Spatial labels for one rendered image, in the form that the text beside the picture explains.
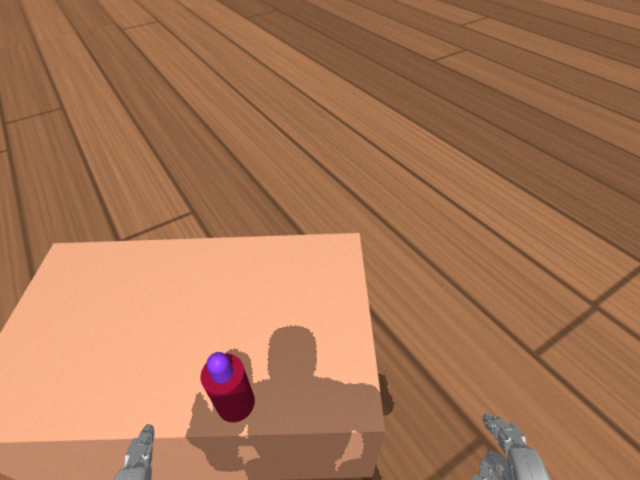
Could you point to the bottle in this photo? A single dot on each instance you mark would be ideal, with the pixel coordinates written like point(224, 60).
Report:
point(226, 383)

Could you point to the right robot hand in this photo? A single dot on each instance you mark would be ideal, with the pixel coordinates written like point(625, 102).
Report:
point(523, 462)

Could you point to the left robot hand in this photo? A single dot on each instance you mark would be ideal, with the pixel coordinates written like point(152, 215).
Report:
point(138, 457)

